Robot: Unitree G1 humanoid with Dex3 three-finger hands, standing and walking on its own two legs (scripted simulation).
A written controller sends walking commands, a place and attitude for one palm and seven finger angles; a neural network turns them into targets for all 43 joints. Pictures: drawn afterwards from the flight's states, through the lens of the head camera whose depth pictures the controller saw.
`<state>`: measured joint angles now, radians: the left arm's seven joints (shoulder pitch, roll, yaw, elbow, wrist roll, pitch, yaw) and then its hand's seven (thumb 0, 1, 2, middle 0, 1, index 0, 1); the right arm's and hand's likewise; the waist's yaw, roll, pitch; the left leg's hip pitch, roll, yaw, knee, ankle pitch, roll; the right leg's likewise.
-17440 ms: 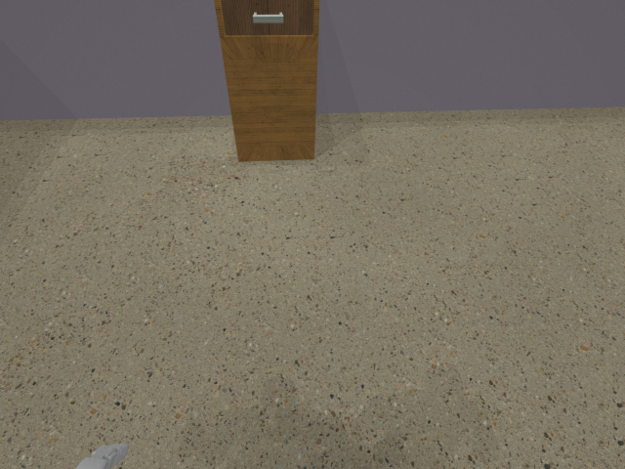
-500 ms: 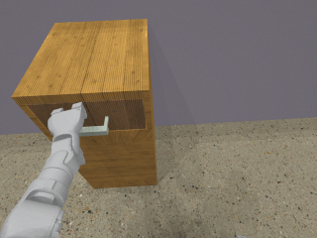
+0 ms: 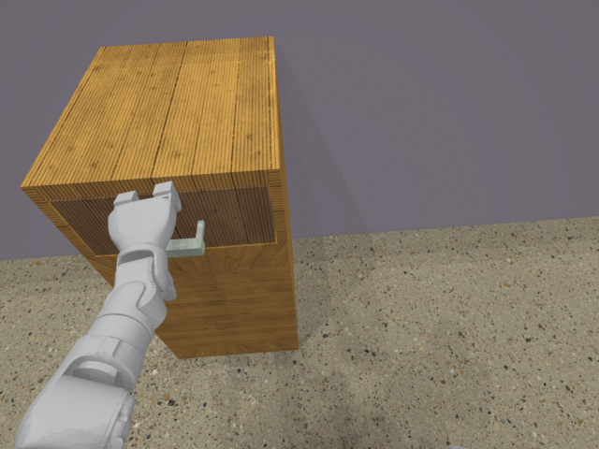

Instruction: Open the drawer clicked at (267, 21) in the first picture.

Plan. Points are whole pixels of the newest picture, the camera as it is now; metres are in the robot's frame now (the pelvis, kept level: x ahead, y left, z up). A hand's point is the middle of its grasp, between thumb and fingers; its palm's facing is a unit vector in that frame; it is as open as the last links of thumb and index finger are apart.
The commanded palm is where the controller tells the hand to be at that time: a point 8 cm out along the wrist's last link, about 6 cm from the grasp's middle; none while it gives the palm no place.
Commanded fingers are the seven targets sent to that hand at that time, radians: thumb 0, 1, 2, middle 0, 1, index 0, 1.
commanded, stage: move the hooked fingers above the handle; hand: left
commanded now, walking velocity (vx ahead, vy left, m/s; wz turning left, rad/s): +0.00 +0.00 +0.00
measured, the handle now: (171, 238) +0.46 +0.24 -0.04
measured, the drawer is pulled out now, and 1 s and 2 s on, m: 0.00 0.00 0.00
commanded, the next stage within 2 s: lower the fingers behind the handle in 0.32 s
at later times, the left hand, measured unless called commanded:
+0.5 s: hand (172, 227) +0.42 +0.20 +0.05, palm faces +0.16 +0.00 -0.99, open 13.7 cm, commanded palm +0.38 +0.24 +0.07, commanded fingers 0.00 -0.50 0.30 -0.30 -1.20 -0.30 -1.20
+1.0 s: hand (163, 260) +0.41 +0.24 -0.02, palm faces +0.09 -0.04 -1.00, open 13.8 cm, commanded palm +0.39 +0.23 +0.04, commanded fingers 0.00 -0.50 0.30 -0.30 -1.20 -0.30 -1.20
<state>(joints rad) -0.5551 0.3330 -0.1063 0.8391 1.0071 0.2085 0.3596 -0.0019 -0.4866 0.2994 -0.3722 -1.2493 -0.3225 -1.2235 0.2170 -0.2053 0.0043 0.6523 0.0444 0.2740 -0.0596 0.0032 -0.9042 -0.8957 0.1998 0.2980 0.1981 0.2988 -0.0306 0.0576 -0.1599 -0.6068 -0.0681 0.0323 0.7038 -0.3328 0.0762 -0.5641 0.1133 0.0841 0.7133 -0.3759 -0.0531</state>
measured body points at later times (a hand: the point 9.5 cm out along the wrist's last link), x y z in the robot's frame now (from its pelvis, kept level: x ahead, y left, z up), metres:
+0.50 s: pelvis -0.01 +0.00 -0.01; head +0.05 -0.02 +0.44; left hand +0.41 +0.20 +0.10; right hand +0.10 -0.24 -0.15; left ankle +0.00 +0.07 -0.71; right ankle -0.03 -0.09 -0.71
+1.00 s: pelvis -0.01 +0.00 -0.03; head +0.08 -0.01 +0.41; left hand +0.40 +0.23 +0.03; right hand +0.08 -0.28 -0.17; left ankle +0.00 +0.07 -0.71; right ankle -0.03 -0.09 -0.71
